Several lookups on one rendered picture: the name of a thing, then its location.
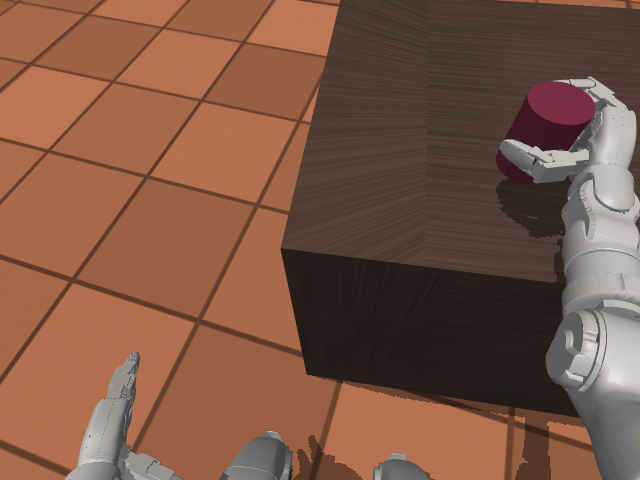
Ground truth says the right robot arm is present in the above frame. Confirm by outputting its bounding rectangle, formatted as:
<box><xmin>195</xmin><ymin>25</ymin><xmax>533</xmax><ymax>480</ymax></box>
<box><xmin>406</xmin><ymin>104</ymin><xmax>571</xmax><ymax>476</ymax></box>
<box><xmin>546</xmin><ymin>164</ymin><xmax>640</xmax><ymax>480</ymax></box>

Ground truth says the right robot hand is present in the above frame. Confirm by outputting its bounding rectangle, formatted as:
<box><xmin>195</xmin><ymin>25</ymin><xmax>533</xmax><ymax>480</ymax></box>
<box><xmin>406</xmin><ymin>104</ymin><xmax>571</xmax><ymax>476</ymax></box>
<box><xmin>499</xmin><ymin>76</ymin><xmax>637</xmax><ymax>184</ymax></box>

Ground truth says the left robot hand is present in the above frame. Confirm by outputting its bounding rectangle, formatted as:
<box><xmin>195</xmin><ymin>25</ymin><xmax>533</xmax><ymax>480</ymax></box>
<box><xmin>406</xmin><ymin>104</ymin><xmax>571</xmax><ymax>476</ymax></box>
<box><xmin>77</xmin><ymin>351</ymin><xmax>185</xmax><ymax>480</ymax></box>

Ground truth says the left robot arm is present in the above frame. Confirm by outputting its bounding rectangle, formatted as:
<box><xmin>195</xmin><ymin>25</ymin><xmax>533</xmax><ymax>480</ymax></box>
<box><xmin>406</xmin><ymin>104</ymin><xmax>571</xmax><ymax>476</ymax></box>
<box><xmin>65</xmin><ymin>462</ymin><xmax>121</xmax><ymax>480</ymax></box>

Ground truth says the can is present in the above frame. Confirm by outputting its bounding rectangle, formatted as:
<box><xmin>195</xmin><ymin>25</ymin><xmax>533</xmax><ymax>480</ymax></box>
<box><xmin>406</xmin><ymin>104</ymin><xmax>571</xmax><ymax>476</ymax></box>
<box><xmin>496</xmin><ymin>81</ymin><xmax>596</xmax><ymax>184</ymax></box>

